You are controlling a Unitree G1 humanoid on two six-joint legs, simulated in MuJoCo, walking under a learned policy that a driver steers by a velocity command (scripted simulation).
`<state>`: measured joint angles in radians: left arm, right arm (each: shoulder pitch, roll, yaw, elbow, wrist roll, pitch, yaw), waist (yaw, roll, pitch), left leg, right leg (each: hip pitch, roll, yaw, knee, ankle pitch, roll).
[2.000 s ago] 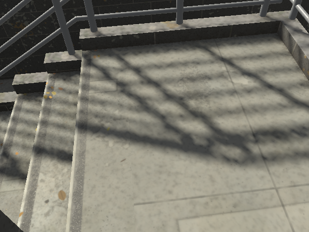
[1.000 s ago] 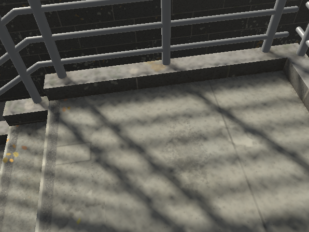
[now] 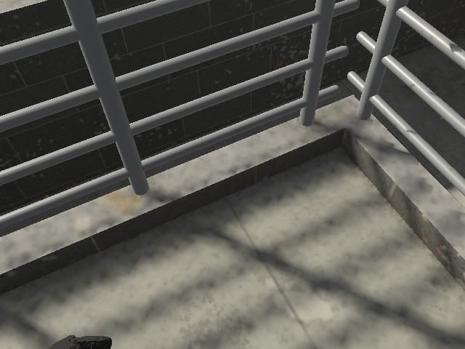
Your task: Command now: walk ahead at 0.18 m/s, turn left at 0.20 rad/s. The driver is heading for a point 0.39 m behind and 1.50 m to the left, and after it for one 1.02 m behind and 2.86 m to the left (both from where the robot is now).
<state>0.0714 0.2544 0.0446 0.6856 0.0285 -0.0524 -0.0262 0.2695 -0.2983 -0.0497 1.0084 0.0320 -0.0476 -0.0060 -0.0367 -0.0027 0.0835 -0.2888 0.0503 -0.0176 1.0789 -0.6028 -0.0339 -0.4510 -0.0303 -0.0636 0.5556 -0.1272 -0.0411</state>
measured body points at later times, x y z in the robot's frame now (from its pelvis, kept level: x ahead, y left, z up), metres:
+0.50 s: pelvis +0.06 +0.04 +0.01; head +0.10 +0.09 +0.46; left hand +0.17 +0.36 -0.11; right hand +0.25 -0.22 -0.08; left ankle +0.06 +0.14 -0.73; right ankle +0.08 -0.10 -0.68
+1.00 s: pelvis +0.10 +0.02 +0.01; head +0.13 +0.03 +0.46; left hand +0.04 +0.34 -0.09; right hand +0.40 -0.13 -0.09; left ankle +0.03 +0.12 -0.67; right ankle +0.17 -0.08 -0.73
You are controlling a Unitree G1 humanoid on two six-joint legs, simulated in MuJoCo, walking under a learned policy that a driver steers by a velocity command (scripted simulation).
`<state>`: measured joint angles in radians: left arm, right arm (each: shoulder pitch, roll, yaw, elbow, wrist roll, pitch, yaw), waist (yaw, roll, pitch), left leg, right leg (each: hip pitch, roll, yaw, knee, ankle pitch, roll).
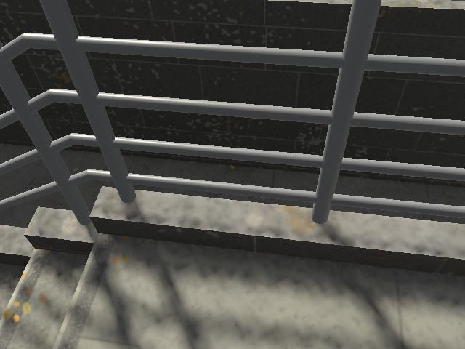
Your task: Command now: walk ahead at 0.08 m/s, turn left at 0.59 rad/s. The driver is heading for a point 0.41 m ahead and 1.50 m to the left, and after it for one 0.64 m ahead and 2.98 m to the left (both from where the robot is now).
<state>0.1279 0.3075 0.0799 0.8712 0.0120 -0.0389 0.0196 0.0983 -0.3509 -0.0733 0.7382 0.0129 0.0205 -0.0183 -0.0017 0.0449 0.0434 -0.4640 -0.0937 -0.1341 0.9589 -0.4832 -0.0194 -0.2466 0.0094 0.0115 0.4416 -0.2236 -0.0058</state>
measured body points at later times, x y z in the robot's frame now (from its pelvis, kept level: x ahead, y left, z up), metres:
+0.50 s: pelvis +0.10 +0.10 +0.01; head +0.12 +0.14 +0.45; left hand +0.14 +0.41 -0.12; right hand +0.26 -0.15 -0.09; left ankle +0.04 +0.16 -0.74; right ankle +0.14 -0.06 -0.66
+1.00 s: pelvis +0.32 +0.18 -0.01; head +0.35 +0.19 +0.44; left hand +0.31 +0.47 -0.10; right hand +0.60 +0.02 -0.10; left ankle +0.22 +0.28 -0.65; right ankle +0.42 +0.11 -0.74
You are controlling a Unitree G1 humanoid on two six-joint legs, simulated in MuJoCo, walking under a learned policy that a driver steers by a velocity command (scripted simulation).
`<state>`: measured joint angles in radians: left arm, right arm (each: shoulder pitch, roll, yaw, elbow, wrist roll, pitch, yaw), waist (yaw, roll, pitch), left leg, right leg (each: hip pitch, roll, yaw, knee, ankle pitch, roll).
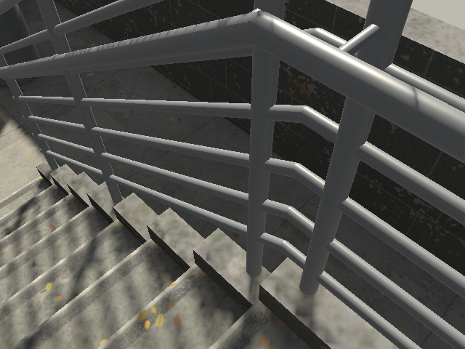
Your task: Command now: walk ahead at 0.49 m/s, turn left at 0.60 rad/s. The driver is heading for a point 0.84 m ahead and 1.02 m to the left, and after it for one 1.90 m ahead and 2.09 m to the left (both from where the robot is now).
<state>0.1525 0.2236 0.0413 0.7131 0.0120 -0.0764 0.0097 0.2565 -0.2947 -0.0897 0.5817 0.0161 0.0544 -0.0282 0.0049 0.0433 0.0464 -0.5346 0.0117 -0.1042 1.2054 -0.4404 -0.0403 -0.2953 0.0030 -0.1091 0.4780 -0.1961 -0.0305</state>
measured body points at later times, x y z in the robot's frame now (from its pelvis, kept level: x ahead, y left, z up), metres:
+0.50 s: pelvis +0.18 +0.11 +0.01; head +0.21 +0.14 +0.46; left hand +0.26 +0.44 -0.09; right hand +0.35 -0.12 -0.08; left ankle +0.16 +0.19 -0.73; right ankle +0.24 -0.05 -0.65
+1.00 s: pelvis +0.33 +0.16 -0.02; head +0.34 +0.17 +0.43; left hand +0.18 +0.40 -0.15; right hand +0.61 +0.03 -0.11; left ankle +0.25 +0.31 -0.66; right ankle +0.39 +0.03 -0.73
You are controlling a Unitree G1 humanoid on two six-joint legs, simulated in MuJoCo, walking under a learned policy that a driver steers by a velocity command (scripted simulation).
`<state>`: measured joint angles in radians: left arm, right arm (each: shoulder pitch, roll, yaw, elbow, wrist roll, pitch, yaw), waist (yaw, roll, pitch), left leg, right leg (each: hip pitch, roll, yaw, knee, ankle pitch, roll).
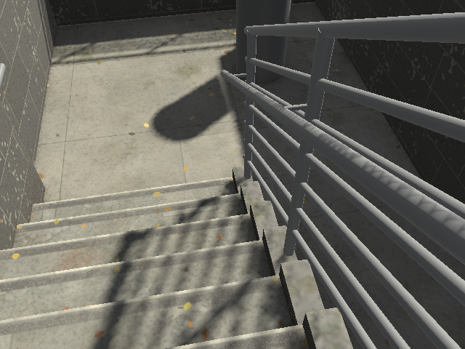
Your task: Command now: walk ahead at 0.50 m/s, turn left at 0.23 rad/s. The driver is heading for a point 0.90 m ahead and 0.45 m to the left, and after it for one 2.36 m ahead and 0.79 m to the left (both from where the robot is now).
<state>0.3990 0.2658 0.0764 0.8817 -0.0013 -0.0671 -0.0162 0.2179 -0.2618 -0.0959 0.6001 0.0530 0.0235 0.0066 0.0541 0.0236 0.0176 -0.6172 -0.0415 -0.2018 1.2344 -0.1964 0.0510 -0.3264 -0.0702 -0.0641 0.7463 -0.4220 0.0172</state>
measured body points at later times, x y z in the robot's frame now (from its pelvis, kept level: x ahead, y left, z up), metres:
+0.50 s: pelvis +0.20 +0.17 -0.18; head +0.17 +0.20 +0.27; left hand +0.30 +0.43 -0.30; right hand +0.12 -0.05 -0.31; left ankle +0.14 +0.25 -0.89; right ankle +0.30 +0.01 -0.78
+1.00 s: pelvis +0.50 +0.18 -0.36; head +0.51 +0.17 +0.09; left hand +0.47 +0.41 -0.50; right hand +0.59 -0.07 -0.50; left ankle +0.49 +0.35 -0.93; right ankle +0.49 +0.08 -1.06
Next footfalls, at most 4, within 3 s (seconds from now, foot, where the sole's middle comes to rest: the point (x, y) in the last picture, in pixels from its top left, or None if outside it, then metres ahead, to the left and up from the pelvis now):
0.26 left None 0.18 0.25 -0.92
0.84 right None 0.53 0.08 -1.10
1.28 left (162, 331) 0.73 0.36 -1.28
2.02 right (208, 310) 0.83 0.19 -1.28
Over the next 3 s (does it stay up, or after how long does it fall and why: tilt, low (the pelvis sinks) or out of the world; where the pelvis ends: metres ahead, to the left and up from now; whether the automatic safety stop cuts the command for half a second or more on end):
stays up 1.02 0.42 -0.68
